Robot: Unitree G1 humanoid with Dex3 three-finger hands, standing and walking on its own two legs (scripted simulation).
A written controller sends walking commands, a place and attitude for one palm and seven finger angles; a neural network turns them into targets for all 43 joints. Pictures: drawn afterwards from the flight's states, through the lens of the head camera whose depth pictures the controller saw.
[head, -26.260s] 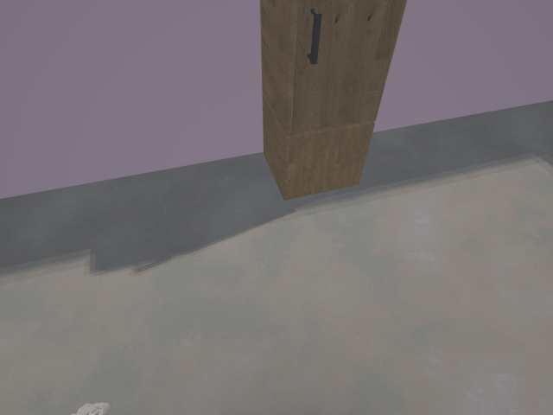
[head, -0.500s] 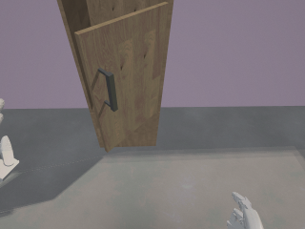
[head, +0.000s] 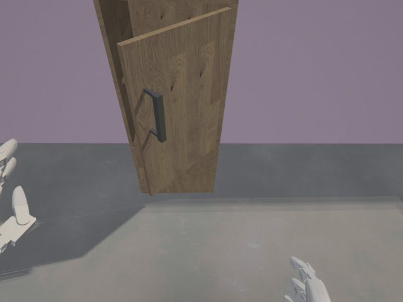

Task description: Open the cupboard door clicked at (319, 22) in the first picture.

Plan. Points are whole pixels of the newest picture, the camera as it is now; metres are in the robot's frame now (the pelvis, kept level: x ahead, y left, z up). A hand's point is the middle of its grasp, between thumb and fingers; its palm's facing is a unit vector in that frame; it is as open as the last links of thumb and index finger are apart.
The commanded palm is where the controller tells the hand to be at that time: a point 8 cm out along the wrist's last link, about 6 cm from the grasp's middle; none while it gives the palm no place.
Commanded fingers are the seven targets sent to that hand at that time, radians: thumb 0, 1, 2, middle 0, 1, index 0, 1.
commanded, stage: stop stepping back and stand still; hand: left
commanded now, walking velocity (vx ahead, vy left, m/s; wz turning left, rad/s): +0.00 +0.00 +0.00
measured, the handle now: (155, 116) +0.57 +0.16 +0.05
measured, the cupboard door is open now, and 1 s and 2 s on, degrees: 45 45 45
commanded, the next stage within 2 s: let the arm hang, fingers relaxed in 0.08 s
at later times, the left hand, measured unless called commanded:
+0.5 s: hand out of the picture +0.03 +0.18 -0.18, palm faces -0.03 -0.99 -0.15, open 7.3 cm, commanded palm none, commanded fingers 0.00 0.90 0.90 -0.20 -0.30 -0.20 -0.30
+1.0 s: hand out of the picture +0.00 +0.19 -0.17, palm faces +0.04 -0.96 -0.27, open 7.4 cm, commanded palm none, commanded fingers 0.00 0.90 0.90 -0.20 -0.30 -0.20 -0.30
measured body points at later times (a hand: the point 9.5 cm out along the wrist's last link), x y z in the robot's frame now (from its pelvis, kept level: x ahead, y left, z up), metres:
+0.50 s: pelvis -0.01 +0.00 +0.00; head +0.01 +0.02 +0.45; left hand +0.04 +0.23 -0.16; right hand +0.07 -0.27 -0.13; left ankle +0.06 +0.10 -0.74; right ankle -0.02 -0.12 -0.74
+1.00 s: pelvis +0.01 -0.01 +0.00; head +0.02 -0.02 +0.45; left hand +0.00 +0.24 -0.15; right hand +0.04 -0.24 -0.16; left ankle +0.06 +0.10 -0.74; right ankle -0.02 -0.12 -0.74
